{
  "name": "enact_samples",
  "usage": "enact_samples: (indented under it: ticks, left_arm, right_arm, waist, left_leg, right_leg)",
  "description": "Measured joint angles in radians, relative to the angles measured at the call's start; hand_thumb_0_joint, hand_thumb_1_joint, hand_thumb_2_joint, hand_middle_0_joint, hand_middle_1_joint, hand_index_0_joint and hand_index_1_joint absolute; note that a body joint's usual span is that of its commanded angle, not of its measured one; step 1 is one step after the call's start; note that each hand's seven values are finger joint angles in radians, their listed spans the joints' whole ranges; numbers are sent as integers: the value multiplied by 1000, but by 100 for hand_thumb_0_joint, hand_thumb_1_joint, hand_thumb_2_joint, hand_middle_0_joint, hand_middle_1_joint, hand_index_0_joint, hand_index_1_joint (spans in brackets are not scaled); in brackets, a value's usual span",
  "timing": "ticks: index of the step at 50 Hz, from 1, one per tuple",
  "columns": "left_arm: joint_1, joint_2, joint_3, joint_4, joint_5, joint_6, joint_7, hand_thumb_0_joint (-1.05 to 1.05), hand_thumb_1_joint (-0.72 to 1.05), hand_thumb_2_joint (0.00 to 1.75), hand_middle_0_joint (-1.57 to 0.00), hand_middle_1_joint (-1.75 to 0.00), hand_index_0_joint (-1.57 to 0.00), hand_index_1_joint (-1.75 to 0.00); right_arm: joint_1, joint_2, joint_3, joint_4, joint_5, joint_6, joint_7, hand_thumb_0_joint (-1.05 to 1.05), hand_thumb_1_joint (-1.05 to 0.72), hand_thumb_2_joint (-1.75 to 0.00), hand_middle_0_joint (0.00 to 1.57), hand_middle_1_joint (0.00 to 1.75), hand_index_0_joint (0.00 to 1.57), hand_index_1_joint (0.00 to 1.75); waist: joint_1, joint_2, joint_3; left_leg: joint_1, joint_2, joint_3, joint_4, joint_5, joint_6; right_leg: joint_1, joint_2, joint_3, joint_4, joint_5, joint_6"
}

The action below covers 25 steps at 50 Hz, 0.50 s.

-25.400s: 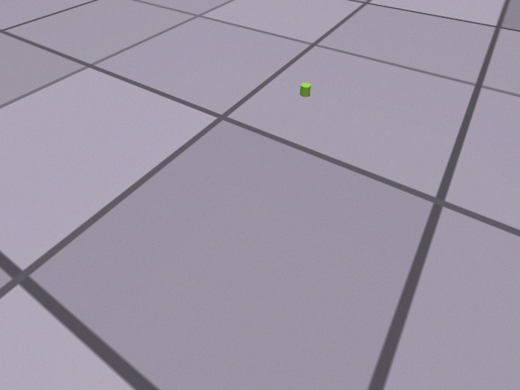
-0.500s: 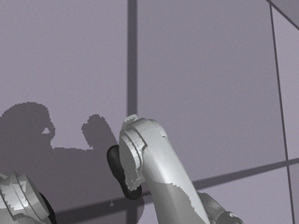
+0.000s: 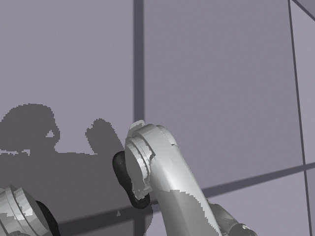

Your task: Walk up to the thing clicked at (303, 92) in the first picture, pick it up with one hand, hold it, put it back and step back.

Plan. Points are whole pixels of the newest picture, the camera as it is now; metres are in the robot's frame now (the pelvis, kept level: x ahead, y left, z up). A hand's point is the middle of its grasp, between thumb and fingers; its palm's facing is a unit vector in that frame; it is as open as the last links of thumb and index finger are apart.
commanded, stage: rest palm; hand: left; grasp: from above
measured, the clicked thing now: out of the picture +0.50 +0.38 -0.27
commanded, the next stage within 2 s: close in 0.28 s
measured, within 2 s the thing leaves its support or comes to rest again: neither
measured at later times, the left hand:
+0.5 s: hand out of the picture +0.47 +0.37 -0.24, palm faces -0.43 -0.16 -0.89, open 13.5 cm
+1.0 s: hand out of the picture +0.47 +0.38 -0.25, palm faces -0.45 -0.17 -0.88, open 12.9 cm
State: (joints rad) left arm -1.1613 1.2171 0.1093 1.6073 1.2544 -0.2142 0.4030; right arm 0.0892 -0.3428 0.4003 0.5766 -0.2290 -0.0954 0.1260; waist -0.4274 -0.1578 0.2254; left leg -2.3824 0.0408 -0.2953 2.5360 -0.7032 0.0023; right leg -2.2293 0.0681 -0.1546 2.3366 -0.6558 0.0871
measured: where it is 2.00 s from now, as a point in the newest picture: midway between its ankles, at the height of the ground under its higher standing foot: (98, 214)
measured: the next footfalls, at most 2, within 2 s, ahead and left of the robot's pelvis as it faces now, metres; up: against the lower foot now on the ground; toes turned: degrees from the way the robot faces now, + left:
none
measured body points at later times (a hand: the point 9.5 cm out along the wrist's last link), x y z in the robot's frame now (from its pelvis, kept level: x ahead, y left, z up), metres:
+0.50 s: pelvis +0.00 +0.00 +0.00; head +0.29 +0.15 +0.31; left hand +0.49 +0.38 -0.19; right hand +0.05 -0.25 -0.05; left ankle +0.06 +0.13 -0.27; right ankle +0.12 -0.13 -0.27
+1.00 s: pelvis +0.00 +0.00 +0.00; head +0.30 +0.14 +0.30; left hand +0.50 +0.38 -0.20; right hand +0.05 -0.25 -0.05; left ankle +0.06 +0.13 -0.27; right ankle +0.12 -0.13 -0.27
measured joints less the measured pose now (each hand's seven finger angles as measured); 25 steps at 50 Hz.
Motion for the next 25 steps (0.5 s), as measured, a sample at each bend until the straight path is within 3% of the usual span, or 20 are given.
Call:
enact_samples:
  ticks: [11,25]
  left_arm:
    - [18,1,8,-21,1,-29,-15,0,-44,102,-10,-107,-11,-106]
    - [15,-10,-17,18,16,-28,37,0,-43,99,-9,-106,-11,-105]
  right_arm:
    - [-6,-6,10,-16,-6,21,-8,-1,-90,-90,20,30,21,30]
    - [-7,-1,9,1,-9,8,-6,-1,-90,-89,20,30,21,30]
  waist:
    - [8,-8,16]
    - [8,-6,-4]
  left_leg:
    - [8,1,-5,2,3,2]
    - [2,1,-5,6,8,9]
  right_leg:
    - [10,2,-5,-3,6,-4]
    - [10,2,-6,-4,10,-7]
